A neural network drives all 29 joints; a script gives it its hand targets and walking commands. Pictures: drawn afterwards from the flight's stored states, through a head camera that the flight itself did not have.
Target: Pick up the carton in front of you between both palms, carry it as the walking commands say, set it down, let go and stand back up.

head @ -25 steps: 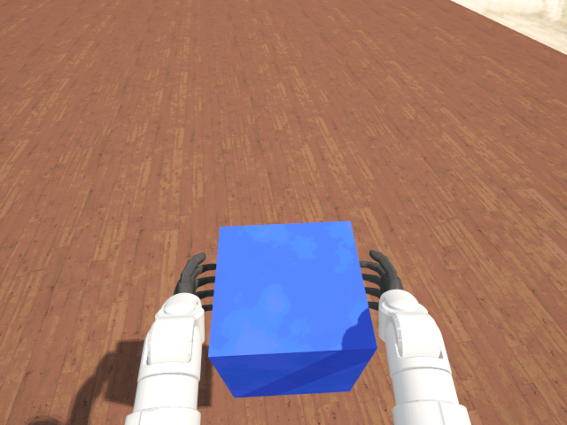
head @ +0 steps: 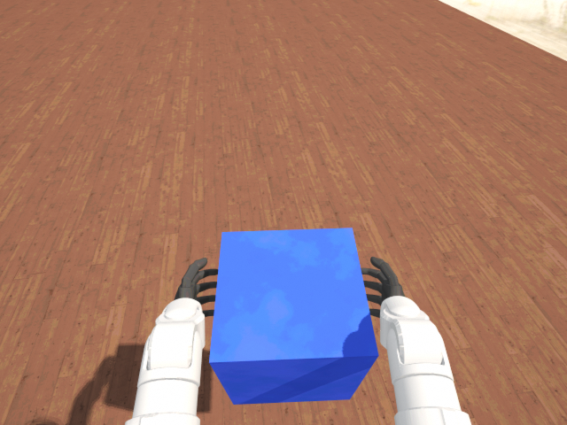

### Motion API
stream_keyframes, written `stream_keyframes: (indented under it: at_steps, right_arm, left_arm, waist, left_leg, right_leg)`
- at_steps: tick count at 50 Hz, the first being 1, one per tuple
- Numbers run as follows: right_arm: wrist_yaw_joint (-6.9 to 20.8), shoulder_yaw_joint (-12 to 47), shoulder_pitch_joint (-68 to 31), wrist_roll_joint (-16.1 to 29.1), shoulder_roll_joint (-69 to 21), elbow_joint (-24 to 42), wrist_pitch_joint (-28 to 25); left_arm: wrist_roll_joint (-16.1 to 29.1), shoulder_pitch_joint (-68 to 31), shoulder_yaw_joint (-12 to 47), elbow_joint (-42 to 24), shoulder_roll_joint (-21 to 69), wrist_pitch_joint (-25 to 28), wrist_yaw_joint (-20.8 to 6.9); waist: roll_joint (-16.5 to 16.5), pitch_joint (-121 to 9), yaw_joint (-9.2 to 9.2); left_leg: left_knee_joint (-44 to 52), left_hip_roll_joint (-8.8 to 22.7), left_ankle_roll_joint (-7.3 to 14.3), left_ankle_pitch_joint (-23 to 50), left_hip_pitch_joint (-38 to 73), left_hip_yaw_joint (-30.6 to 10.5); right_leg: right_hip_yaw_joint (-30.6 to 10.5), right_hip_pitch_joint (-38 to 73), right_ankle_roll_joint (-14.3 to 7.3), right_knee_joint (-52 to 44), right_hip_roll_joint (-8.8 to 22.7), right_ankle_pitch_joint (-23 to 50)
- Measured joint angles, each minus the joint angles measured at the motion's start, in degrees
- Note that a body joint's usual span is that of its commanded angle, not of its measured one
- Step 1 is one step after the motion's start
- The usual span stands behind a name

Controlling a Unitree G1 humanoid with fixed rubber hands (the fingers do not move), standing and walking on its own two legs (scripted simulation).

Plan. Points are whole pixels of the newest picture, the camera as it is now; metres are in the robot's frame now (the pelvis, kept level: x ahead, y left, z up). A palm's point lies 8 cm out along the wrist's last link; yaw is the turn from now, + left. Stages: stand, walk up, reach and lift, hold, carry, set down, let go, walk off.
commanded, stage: carry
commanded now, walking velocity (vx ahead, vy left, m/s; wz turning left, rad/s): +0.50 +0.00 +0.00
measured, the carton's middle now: (289, 320) +0.31 +0.00 -0.05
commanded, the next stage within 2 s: none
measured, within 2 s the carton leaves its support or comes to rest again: neither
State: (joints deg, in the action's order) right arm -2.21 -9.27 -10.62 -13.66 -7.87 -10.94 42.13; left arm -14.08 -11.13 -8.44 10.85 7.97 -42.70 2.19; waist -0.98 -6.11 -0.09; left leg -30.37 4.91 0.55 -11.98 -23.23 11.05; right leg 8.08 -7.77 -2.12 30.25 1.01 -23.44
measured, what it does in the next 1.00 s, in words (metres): walks ahead: right foot, then left foot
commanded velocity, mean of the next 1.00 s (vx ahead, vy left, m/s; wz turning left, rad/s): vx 0.24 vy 0.00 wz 0.00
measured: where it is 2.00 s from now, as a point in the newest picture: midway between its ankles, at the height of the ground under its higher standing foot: (281, 408)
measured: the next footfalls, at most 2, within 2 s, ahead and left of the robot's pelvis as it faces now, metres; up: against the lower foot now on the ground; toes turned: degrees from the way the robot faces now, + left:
right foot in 0.60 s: +0.40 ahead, -0.11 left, +0.00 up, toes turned +1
left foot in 0.90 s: +0.44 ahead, +0.11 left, +0.00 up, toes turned -11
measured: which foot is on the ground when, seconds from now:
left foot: down 0.00-0.60, up 0.62-0.88, down 0.90-1.00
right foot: down 0.00-0.20, up 0.22-0.58, down 0.60-1.00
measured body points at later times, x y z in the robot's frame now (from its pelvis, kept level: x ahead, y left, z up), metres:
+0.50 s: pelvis +0.18 +0.02 +0.02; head +0.19 +0.03 +0.47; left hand +0.48 +0.18 +0.05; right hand +0.48 -0.13 +0.05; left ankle +0.10 +0.12 -0.73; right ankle +0.29 -0.12 -0.70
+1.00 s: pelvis +0.39 -0.01 +0.01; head +0.39 +0.00 +0.46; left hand +0.69 +0.16 +0.04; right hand +0.70 -0.14 +0.04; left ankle +0.41 +0.10 -0.73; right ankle +0.36 -0.10 -0.73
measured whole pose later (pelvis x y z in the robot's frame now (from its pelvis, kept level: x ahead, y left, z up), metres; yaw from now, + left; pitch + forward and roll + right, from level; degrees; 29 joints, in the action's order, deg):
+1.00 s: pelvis +0.39 -0.01 +0.01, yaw +2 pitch +2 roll +0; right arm -3.3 -6.9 -9.7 -12.3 -7.8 -4.6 41.5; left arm -12.4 -10.0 -7.7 4.8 7.8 -41.2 2.9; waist -0.8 -3.8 -0.6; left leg -26.1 3.5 0.8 -11.7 -16.5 10.2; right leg 12.4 -11.6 -0.5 26.5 3.8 -16.8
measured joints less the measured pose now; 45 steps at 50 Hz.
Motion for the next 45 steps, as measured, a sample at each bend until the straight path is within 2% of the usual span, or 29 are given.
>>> stream_keyframes:
  at_steps: [2,5,8,10,13,15,17,21,27,30,32,34,36,41,45]
  right_arm:
    - [0.13,-0.12,0.71,0.11,0.11,0.27,0.08]
    - [0.09,-0.42,0.46,0.37,0.10,0.71,0.00]
    - [-0.07,-0.65,-0.65,0.56,-0.05,1.32,-0.37]
    - [-0.06,-0.47,-2.10,0.31,-0.36,0.72,-0.82]
    - [0.00,0.22,-2.68,-0.07,-0.51,-0.33,-1.05]
    - [-0.10,0.87,-1.20,0.32,-0.24,0.47,-1.02]
    - [-0.39,1.83,0.46,1.04,0.03,2.07,-1.01]
    - [-1.27,2.96,1.73,2.21,0.23,5.97,-0.80]
    - [-0.61,3.02,0.87,1.43,0.09,6.86,0.04]
    - [-0.24,2.41,0.35,0.23,0.03,5.45,0.42]
    - [-0.43,0.37,-0.62,-0.38,-0.03,3.99,0.00]
    - [-0.40,-0.40,-0.65,-0.41,-0.07,3.60,-0.14]
    - [-0.74,0.36,0.09,-0.05,0.05,3.90,-0.48]
    - [-1.94,2.39,1.31,1.45,0.21,5.61,-2.20]
    - [-2.32,2.93,1.56,2.39,0.22,8.74,-1.90]
  left_arm:
    - [0.10,0.50,0.64,-0.10,-0.08,-0.18,-0.18]
    - [0.09,0.37,1.08,-0.65,-0.06,-0.16,0.16]
    - [-0.27,-0.65,0.87,-1.61,0.13,-0.04,0.64]
    - [-0.62,-1.37,-0.27,-2.07,0.19,0.23,0.78]
    - [-0.34,-1.10,-1.58,-1.86,0.16,0.73,0.72]
    - [0.22,-0.41,-1.22,-1.90,0.03,0.83,0.60]
    - [0.83,0.48,-0.62,-2.68,-0.12,1.01,0.72]
    - [2.01,1.53,0.57,-6.23,-0.25,1.01,1.33]
    - [1.65,1.62,0.55,-7.50,-0.25,0.70,1.18]
    - [1.01,0.32,-0.15,-5.19,-0.06,0.52,0.43]
    - [0.68,-1.10,0.21,-2.40,0.21,1.23,0.13]
    - [0.49,-1.70,0.26,-0.92,0.32,1.68,0.17]
    - [0.75,-0.98,0.26,-1.08,0.21,2.23,0.16]
    - [2.16,1.44,0.66,-3.91,-0.20,4.14,0.73]
    - [3.16,1.93,1.31,-7.35,-0.27,3.71,1.42]
  waist:
    - [-0.46,-0.36,-0.19]
    - [-0.94,-0.39,-0.34]
    - [-1.77,0.04,-0.39]
    - [-2.63,0.55,-0.35]
    - [-0.75,1.11,0.41]
    - [0.47,1.39,0.67]
    - [1.16,1.73,0.90]
    - [1.46,2.59,1.01]
    - [1.25,1.55,0.44]
    - [1.08,1.19,0.26]
    - [3.04,1.84,-0.23]
    - [3.25,3.35,-0.03]
    - [2.83,4.82,0.24]
    - [2.42,6.93,0.29]
    - [3.32,6.74,0.24]
  left_leg:
    - [-2.95,-0.18,-0.68,-3.86,-0.16,-0.30]
    - [-5.49,-0.47,-0.82,-5.86,-0.23,-0.94]
    - [-0.16,-1.80,-0.30,-5.01,2.29,0.34]
    - [2.72,-3.05,1.50,2.22,4.20,2.02]
    - [3.42,-3.00,2.80,-0.09,5.76,2.24]
    - [6.58,-2.83,2.54,-0.18,8.04,1.73]
    - [10.24,-2.68,1.93,0.65,10.71,1.22]
    - [15.71,-2.50,1.25,0.87,15.77,0.38]
    - [17.13,-1.67,-1.49,-3.75,22.50,-0.34]
    - [9.42,-0.40,-3.54,-10.67,23.40,-1.07]
    - [-4.77,1.78,-3.88,-14.62,18.19,-2.60]
    - [-19.20,0.21,-3.12,-16.95,10.62,-5.65]
    - [-24.34,-1.12,-2.12,-17.11,4.99,-5.94]
    - [-8.24,-1.58,-1.48,-11.06,0.72,-4.20]
    - [5.92,-0.36,-1.02,4.66,3.74,-2.28]
  right_leg:
    - [0.13,1.99,0.10,-2.73,0.19,0.59]
    - [0.17,4.80,0.98,-7.26,0.49,1.90]
    - [-0.13,6.05,2.25,-7.80,1.83,0.87]
    - [-0.50,3.71,3.05,-0.99,3.98,-1.91]
    - [-2.96,-6.56,2.47,19.25,3.08,-4.40]
    - [-3.00,-12.46,1.62,25.54,2.65,-3.52]
    - [-2.31,-16.47,1.46,24.06,3.20,-0.29]
    - [-1.42,-21.26,2.27,13.80,4.61,7.30]
    - [1.21,-21.63,2.35,0.90,4.66,15.47]
    - [3.92,-16.87,1.63,-5.51,3.45,19.81]
    - [5.22,-16.90,-1.24,-2.01,2.38,18.66]
    - [5.72,-15.68,-1.94,-1.62,2.46,15.48]
    - [5.91,-13.32,-0.99,-4.41,2.64,15.52]
    - [5.74,-8.44,-1.04,-9.41,2.24,15.32]
    - [5.66,-6.51,-0.04,-5.82,1.33,10.96]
